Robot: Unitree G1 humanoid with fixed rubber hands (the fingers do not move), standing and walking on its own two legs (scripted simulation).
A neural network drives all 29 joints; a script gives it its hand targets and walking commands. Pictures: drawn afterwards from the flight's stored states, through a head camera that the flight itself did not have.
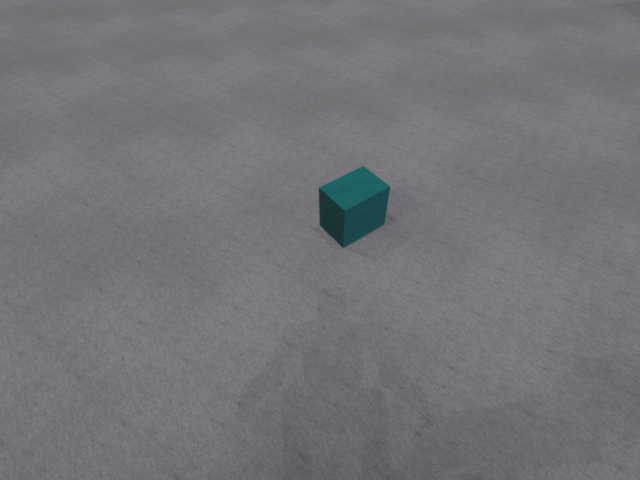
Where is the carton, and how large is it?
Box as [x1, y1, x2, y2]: [319, 166, 389, 247]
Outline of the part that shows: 363,166 319,187 320,225 342,247 384,223 389,186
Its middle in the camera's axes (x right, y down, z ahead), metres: +0.15 -0.12 +1.65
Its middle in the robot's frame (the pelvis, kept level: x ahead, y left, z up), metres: +1.25 -0.08 -0.67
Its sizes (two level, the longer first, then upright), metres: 0.234 0.168 0.220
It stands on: the floor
